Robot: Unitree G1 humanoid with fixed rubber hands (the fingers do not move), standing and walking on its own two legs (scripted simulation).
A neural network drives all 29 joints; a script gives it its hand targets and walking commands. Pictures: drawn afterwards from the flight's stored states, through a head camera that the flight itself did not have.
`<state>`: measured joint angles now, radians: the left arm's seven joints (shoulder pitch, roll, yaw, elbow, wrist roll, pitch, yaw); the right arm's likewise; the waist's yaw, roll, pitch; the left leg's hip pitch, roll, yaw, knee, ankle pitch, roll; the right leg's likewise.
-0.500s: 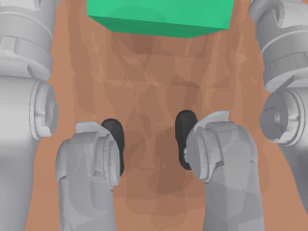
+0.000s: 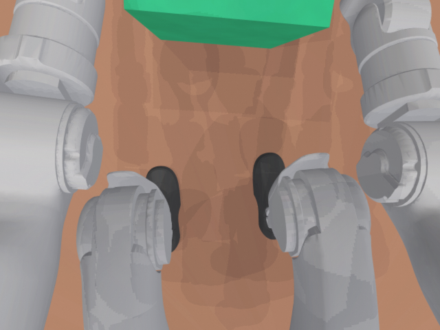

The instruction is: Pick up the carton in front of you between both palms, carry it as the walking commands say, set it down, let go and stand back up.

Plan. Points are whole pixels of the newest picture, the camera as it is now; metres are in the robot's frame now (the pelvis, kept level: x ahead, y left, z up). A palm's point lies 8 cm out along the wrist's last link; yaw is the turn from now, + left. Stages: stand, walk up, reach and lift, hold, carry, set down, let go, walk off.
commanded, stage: reach and lift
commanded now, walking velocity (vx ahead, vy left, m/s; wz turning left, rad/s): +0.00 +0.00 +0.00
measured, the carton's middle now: out of the picture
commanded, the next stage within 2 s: none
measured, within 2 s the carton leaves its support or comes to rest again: leaves its support in 0.28 s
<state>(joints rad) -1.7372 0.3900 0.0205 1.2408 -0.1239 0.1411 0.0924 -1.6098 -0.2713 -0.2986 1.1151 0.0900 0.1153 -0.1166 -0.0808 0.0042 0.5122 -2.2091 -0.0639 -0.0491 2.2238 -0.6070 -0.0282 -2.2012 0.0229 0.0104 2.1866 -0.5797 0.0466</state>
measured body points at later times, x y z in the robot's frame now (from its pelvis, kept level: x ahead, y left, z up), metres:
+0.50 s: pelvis +0.01 +0.00 +0.03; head +0.33 +0.01 +0.34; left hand +0.58 +0.12 -0.06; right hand +0.55 -0.18 -0.06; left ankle +0.11 +0.12 -0.34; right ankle +0.12 -0.14 -0.34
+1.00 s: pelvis +0.00 +0.00 +0.14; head +0.27 +0.00 +0.51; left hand +0.53 +0.13 +0.08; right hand +0.51 -0.17 +0.08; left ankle +0.11 +0.12 -0.34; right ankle +0.12 -0.13 -0.34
